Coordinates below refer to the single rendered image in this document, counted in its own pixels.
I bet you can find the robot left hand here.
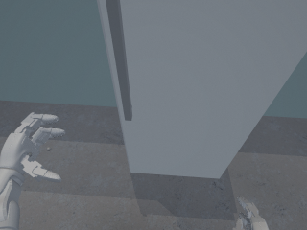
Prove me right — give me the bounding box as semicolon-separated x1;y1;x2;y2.
0;112;66;183

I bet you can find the robot right hand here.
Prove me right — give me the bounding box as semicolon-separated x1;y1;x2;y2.
232;195;269;230

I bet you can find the fridge door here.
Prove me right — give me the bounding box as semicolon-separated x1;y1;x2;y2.
99;0;307;179

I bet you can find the handle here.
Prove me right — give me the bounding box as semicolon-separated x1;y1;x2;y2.
106;0;132;121

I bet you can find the robot left forearm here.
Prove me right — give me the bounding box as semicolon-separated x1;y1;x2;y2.
0;168;25;230

